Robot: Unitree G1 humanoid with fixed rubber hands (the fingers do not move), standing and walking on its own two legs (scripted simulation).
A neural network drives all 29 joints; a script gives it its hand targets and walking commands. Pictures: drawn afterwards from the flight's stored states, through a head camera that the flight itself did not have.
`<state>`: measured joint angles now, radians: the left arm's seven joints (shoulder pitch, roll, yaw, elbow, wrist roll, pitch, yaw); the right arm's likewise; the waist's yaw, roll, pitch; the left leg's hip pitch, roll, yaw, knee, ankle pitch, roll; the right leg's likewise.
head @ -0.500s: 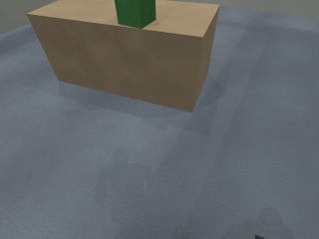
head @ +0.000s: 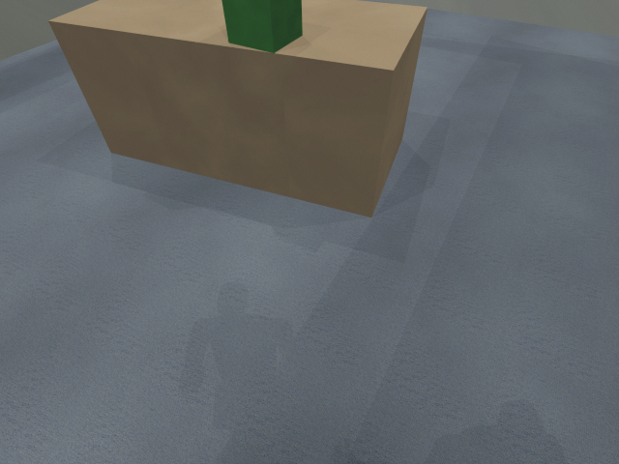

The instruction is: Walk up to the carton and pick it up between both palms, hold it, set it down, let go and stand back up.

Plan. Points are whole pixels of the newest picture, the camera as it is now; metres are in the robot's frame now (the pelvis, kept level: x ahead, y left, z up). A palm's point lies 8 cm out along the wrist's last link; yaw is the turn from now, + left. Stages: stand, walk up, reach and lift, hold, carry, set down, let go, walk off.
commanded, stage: stand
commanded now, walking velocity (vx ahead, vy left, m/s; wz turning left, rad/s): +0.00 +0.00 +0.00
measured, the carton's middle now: (262, 2) +1.61 +0.18 +0.05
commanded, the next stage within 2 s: none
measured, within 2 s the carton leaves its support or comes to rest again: neither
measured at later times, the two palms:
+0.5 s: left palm out of the picture +0.10 +0.25 -0.10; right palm out of the picture +0.10 -0.25 -0.10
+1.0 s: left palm out of the picture +0.08 +0.26 -0.11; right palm out of the picture +0.10 -0.25 -0.11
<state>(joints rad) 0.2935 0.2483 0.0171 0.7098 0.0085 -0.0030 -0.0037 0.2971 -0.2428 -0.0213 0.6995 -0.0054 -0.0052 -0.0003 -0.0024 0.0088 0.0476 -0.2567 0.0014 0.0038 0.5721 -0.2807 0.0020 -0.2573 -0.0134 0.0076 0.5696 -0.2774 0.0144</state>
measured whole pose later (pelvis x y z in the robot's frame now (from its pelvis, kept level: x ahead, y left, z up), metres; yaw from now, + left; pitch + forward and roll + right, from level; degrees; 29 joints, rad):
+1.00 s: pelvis +0.01 +0.00 +0.00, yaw +1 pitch -3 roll +0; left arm 0.30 0.24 0.02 0.75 0.01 0.00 0.00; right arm 0.29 -0.24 -0.02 0.74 0.00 -0.01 -0.01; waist 0.00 0.01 0.05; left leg -0.22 0.00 -0.01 0.54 -0.28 0.00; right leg -0.21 -0.02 0.00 0.53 -0.28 0.02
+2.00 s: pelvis +0.01 +0.00 +0.01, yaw +1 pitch -3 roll +0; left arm 0.30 0.24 0.01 0.86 0.00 0.00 0.02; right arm 0.29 -0.24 -0.01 0.83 0.00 -0.01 -0.02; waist 0.00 0.02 0.05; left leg -0.20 -0.01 -0.02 0.50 -0.25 0.00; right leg -0.19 -0.03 -0.01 0.49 -0.26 0.02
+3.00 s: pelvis +0.00 +0.00 +0.01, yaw +2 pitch -2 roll +0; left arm 0.33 0.22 0.01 0.97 0.00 0.00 0.03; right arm 0.31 -0.21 -0.01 0.97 0.00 -0.01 -0.03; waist 0.00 0.01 0.05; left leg -0.20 -0.01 -0.04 0.47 -0.23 0.00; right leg -0.18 -0.03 -0.02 0.46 -0.23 0.02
